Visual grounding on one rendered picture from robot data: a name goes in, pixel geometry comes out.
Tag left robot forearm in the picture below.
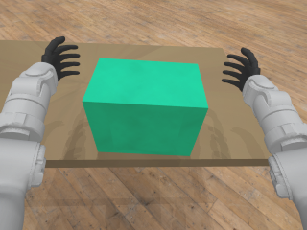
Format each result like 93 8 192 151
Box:
0 62 59 143

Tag table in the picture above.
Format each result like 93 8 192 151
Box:
0 39 272 168

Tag robot right hand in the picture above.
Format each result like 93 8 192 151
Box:
222 47 261 92

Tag carton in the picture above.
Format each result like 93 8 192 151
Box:
82 57 208 156

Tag robot left upper arm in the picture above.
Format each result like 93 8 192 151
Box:
0 138 47 230

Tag robot right upper arm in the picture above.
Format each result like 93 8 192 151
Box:
268 147 307 230

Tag right robot forearm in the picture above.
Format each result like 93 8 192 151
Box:
242 75 307 154

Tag robot left hand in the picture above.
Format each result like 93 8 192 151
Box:
41 36 80 81

